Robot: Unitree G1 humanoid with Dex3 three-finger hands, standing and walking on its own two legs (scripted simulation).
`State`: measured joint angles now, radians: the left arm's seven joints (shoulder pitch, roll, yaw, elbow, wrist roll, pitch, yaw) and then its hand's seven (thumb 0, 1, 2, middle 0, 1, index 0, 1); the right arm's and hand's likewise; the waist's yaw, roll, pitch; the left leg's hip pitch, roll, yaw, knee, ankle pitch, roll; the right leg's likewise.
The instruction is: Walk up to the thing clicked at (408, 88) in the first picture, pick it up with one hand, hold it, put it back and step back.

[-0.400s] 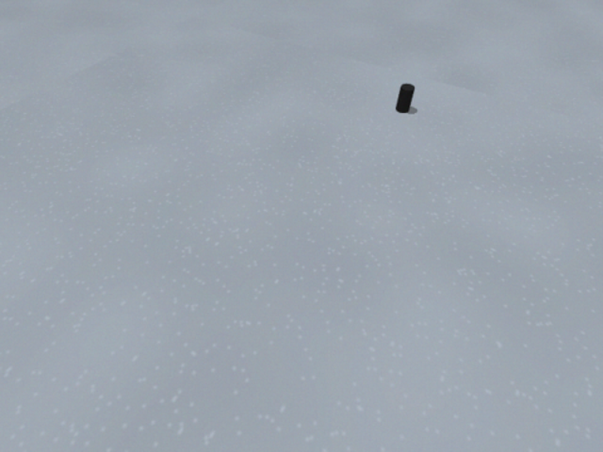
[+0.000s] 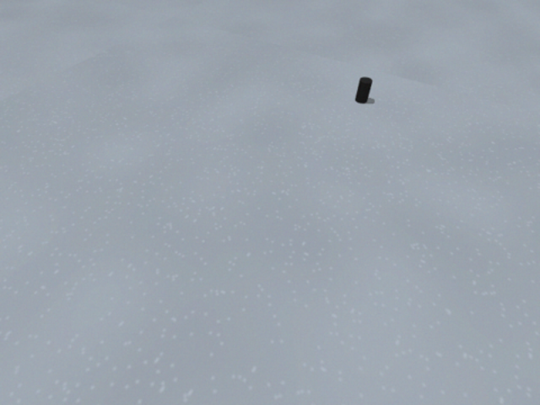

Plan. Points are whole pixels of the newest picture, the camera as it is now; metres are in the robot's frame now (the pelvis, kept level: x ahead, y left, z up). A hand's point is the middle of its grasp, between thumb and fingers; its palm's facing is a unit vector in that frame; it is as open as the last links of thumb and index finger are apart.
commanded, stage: stand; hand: left
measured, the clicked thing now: (363, 90) +2.06 -0.68 -0.71
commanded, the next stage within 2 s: walk up in 0.72 s
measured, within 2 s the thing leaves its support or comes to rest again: neither
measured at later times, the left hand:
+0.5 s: hand out of the picture +0.07 +0.25 -0.16, palm faces -0.02 -0.94 -0.34, open 7.4 cm
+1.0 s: hand (125, 393) +0.18 +0.24 -0.13, palm faces -0.14 -0.92 -0.38, open 7.4 cm
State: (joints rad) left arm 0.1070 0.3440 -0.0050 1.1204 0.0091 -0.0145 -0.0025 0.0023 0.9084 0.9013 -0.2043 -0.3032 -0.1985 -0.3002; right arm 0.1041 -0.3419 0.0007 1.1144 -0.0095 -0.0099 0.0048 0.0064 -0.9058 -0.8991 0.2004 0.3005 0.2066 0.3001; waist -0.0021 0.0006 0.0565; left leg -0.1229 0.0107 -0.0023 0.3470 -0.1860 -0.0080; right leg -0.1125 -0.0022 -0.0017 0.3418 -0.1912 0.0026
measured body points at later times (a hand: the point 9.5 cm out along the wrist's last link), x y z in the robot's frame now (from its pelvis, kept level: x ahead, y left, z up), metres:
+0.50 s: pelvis +0.00 +0.00 +0.00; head +0.01 +0.00 +0.45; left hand +0.08 +0.30 -0.13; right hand +0.08 -0.30 -0.13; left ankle +0.00 +0.12 -0.75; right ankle +0.00 -0.12 -0.75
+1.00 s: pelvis +0.05 -0.05 -0.01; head +0.03 -0.06 +0.44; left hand +0.18 +0.28 -0.10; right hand +0.06 -0.41 -0.12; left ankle +0.00 +0.12 -0.75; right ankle +0.10 -0.22 -0.72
